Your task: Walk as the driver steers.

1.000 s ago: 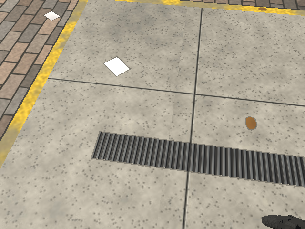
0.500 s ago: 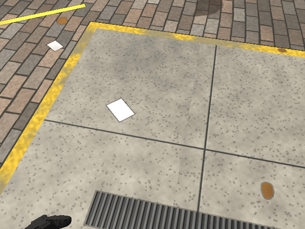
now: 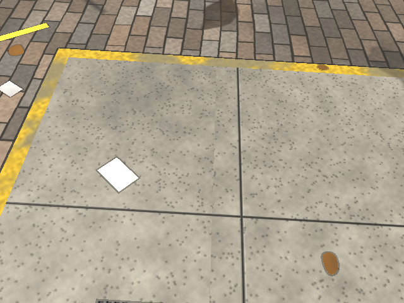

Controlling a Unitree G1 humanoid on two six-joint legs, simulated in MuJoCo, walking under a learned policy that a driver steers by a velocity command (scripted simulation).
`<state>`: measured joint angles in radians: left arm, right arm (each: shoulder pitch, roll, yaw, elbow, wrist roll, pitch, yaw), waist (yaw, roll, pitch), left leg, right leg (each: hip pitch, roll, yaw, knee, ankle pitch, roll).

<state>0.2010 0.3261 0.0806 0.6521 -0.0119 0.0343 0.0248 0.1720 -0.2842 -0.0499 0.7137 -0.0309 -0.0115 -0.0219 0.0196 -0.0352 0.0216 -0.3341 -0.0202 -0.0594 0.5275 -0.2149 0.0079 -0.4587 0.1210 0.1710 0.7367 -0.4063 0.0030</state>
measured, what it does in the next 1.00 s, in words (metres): steps on the spot: right foot, then left foot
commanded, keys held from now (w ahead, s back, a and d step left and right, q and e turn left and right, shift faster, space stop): e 0.44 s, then q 0.56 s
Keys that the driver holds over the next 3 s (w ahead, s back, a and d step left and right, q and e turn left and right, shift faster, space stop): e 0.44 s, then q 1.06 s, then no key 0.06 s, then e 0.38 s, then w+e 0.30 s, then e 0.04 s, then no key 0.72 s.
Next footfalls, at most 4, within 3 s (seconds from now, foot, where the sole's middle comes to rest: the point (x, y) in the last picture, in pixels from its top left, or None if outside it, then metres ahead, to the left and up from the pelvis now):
0.38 right None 0.01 -0.14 -0.77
0.78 left None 0.06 0.08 -0.77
1.14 right None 0.02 -0.17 -0.77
1.58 left None -0.01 0.09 -0.77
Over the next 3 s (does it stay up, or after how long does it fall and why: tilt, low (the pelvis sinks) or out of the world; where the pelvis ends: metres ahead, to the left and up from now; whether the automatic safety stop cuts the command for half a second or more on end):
stays up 0.22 -0.08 0.00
